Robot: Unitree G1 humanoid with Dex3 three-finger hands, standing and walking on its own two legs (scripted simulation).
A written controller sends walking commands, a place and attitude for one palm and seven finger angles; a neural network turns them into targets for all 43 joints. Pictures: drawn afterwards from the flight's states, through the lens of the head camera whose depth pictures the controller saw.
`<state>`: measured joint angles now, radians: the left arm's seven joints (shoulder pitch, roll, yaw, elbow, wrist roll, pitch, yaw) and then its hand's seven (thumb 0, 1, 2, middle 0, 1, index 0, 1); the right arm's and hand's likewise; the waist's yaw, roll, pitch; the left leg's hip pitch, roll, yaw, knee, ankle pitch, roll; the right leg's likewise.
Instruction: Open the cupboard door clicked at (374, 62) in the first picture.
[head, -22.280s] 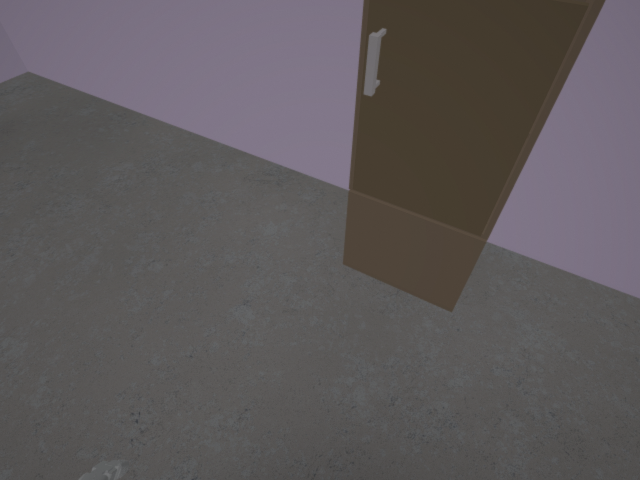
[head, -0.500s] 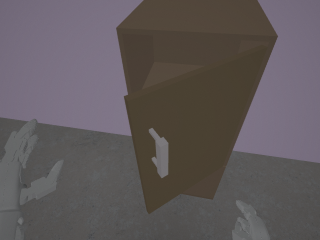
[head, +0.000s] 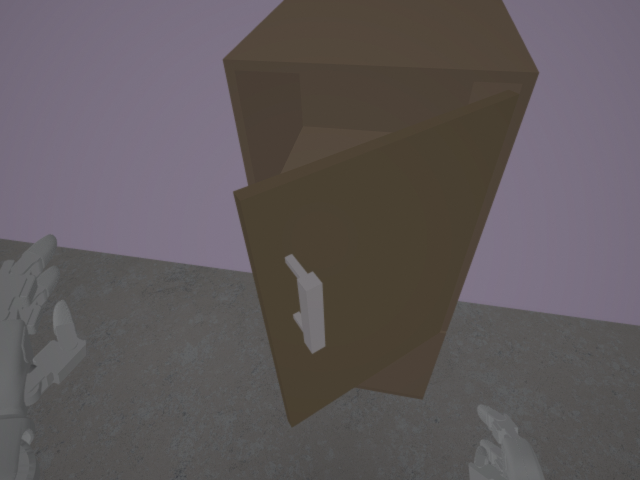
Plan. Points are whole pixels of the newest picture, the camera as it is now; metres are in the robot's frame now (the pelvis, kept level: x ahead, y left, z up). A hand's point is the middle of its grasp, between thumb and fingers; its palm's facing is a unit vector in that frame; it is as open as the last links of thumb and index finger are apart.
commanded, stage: step back with the hand held close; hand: left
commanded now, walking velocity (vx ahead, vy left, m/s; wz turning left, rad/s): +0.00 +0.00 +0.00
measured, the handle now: (304, 304) +0.31 +0.07 +0.08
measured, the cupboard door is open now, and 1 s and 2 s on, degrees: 43 43 43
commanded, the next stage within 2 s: stop stepping back and stand still in 1.26 s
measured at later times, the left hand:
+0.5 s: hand (56, 380) +0.16 +0.27 +0.14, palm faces +0.35 -0.80 -0.50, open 7.4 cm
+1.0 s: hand out of the picture +0.07 +0.31 +0.15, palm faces +0.48 -0.77 -0.43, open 7.4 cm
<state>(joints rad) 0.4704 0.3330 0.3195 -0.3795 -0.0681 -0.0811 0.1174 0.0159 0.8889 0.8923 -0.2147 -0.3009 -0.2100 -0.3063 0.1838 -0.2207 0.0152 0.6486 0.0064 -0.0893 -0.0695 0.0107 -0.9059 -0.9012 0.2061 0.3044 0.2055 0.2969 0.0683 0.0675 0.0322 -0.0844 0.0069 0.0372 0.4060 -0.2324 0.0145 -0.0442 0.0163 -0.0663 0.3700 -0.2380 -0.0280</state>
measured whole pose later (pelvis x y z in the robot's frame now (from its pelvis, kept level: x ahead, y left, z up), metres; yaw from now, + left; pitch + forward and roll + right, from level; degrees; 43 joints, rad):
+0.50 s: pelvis -0.05 +0.02 -0.01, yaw -1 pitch -1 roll -1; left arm 0.57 0.42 0.38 -0.50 -0.05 -0.13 0.13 0.02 0.89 0.89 -0.22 -0.30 -0.21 -0.31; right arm 0.18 -0.24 -0.02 0.55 0.02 0.00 -0.09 0.01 -0.91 -0.90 0.21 0.30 0.20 0.30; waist 0.01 0.02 0.05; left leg -0.29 0.00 0.06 0.50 -0.20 0.04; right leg -0.26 0.00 -0.05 0.47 -0.20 -0.01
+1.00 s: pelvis -0.12 +0.04 -0.03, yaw +3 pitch -2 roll -2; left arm 0.52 0.39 0.42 -0.55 -0.02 -0.21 0.17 0.01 0.89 0.89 -0.22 -0.30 -0.21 -0.31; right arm 0.21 -0.21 0.00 0.61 0.00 -0.07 -0.06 0.01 -0.90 -0.90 0.21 0.30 0.21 0.30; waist 0.00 -0.01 0.07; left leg -0.48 -0.03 0.04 0.71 -0.34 0.03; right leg -0.40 0.00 -0.01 0.60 -0.17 0.02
